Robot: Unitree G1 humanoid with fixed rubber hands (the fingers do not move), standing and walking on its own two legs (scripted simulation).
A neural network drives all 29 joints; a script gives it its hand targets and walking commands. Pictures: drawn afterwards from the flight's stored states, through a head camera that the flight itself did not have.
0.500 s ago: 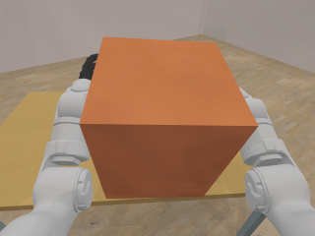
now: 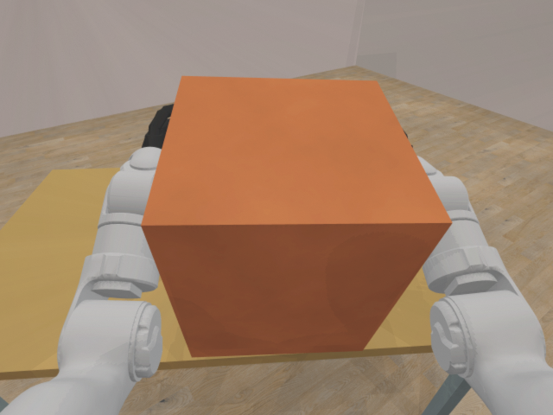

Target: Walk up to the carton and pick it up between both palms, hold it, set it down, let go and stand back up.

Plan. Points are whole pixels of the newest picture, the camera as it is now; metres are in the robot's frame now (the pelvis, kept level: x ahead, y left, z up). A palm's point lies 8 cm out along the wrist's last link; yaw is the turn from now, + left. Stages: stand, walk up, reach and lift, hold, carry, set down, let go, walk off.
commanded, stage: hold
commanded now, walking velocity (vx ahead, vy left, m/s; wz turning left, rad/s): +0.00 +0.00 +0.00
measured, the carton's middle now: (280, 225) +0.33 +0.01 +0.18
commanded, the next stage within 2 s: none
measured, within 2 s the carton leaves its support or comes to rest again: neither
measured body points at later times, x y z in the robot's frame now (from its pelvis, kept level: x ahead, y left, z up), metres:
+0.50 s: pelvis -0.01 +0.00 +0.00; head -0.05 +0.02 +0.45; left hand +0.41 +0.19 +0.25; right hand +0.41 -0.15 +0.23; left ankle +0.09 +0.10 -0.73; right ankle +0.04 -0.12 -0.73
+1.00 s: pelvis +0.00 +0.00 +0.00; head -0.07 +0.01 +0.44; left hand +0.40 +0.18 +0.26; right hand +0.40 -0.16 +0.23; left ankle +0.09 +0.10 -0.73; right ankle +0.04 -0.12 -0.73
